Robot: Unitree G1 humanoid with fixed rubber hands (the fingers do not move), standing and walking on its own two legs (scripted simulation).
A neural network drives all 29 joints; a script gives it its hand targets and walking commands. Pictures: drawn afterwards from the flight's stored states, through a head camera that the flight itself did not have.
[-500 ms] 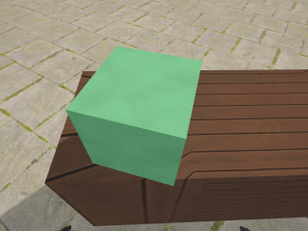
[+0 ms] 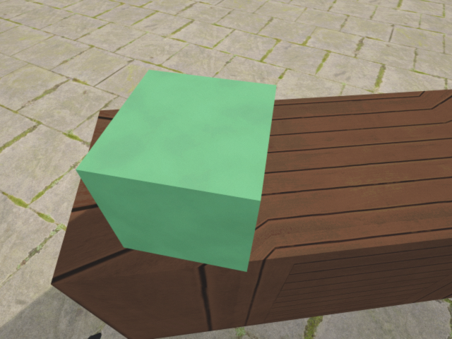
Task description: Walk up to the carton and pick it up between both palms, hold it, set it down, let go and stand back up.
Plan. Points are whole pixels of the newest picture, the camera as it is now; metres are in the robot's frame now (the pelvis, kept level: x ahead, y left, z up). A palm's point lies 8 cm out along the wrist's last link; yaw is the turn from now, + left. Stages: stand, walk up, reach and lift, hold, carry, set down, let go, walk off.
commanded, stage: walk up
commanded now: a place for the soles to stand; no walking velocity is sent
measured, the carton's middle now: (197, 169) +0.43 +0.07 +0.03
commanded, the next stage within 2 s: reach and lift in 0.06 s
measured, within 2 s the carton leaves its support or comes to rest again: neither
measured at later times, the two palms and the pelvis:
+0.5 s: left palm (77, 334) +0.15 +0.26 -0.08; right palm out of the picture +0.14 -0.22 -0.08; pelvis -0.01 +0.00 +0.00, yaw +5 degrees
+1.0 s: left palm (37, 336) +0.14 +0.31 -0.04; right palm (331, 328) +0.15 -0.17 -0.05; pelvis +0.01 +0.03 +0.01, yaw +6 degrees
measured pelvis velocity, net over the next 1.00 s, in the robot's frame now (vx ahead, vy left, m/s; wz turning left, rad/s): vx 0.01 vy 0.03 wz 0.11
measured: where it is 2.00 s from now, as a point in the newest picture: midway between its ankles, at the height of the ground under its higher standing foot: outside the picture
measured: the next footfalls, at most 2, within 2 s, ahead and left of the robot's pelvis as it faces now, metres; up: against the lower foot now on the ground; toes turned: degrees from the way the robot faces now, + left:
none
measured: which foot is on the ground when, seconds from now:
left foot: down 0.00-1.00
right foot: down 0.00-1.00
